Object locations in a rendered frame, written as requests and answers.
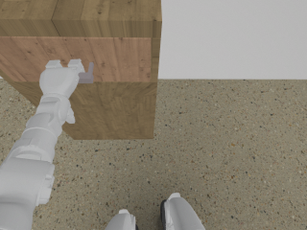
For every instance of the left robot forearm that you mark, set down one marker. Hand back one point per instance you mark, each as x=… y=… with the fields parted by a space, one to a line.
x=40 y=136

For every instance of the drawer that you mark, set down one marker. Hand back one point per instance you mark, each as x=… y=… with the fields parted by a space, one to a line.
x=24 y=58

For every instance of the robot left shin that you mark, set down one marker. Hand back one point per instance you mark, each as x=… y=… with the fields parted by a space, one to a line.
x=123 y=211

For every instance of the left robot upper arm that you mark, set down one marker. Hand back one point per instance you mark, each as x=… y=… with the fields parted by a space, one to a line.
x=24 y=184

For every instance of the cabinet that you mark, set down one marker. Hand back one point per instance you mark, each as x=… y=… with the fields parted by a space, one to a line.
x=103 y=110

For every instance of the handle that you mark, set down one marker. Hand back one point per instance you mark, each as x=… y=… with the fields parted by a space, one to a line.
x=87 y=77

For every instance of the left robot hand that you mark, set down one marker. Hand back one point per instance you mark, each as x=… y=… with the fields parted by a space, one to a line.
x=61 y=80

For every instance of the left robot thigh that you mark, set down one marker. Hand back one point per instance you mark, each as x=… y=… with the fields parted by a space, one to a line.
x=123 y=221

